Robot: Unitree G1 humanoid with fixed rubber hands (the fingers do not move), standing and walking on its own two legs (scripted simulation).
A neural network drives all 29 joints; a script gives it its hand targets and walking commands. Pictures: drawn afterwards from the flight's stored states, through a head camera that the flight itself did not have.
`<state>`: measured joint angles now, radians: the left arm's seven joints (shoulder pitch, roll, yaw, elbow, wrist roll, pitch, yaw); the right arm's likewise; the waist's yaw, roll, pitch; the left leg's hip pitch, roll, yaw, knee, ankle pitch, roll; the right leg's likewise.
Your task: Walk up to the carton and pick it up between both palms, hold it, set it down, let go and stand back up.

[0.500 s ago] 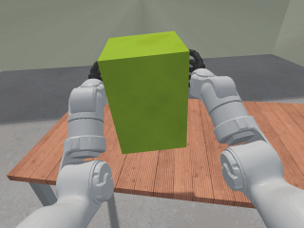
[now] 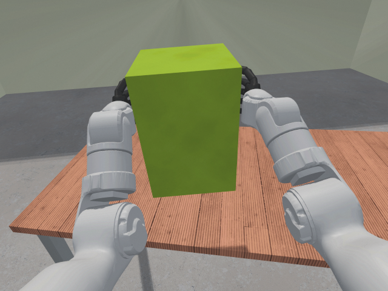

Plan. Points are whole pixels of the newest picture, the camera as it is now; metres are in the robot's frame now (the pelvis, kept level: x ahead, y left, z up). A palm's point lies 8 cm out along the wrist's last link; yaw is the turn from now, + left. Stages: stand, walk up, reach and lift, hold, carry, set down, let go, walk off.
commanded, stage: hold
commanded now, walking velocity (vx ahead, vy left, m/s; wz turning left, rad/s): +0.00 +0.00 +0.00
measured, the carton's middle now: (188, 120) +0.35 +0.00 +0.27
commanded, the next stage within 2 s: none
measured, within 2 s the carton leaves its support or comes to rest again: neither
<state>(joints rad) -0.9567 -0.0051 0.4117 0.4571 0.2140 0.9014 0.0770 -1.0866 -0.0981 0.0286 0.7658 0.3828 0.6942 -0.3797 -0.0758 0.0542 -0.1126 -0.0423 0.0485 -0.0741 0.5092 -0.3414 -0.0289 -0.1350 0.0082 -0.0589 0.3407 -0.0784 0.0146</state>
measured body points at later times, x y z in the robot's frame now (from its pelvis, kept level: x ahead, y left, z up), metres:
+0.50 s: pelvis +0.00 +0.00 +0.00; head -0.10 +0.00 +0.44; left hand +0.38 +0.13 +0.29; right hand +0.38 -0.13 +0.30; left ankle -0.03 +0.13 -0.74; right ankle +0.08 -0.13 -0.74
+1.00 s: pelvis -0.01 +0.00 +0.00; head -0.10 +0.01 +0.44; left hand +0.38 +0.14 +0.28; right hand +0.37 -0.12 +0.30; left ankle -0.03 +0.13 -0.74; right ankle +0.08 -0.13 -0.74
